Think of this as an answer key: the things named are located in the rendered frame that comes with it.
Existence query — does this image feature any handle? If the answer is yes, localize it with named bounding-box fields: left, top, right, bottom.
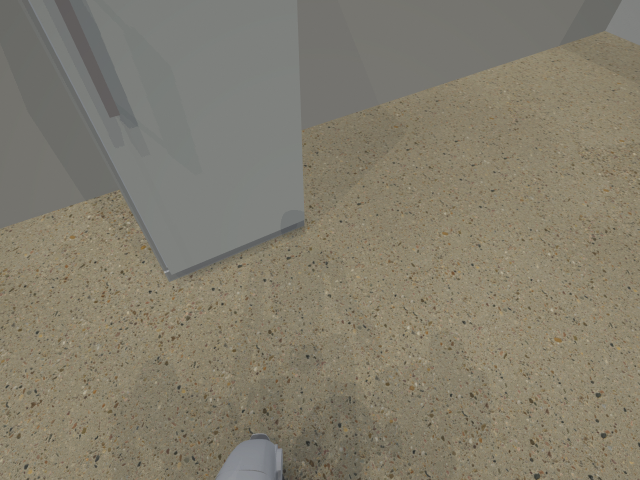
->
left=54, top=0, right=120, bottom=118

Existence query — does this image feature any robot left shin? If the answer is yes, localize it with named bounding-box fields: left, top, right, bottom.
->
left=250, top=433, right=271, bottom=442

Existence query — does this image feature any fridge door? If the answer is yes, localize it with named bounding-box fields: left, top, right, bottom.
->
left=30, top=0, right=305, bottom=275

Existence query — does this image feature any robot left thigh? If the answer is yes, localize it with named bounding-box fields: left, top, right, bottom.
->
left=215, top=439, right=283, bottom=480

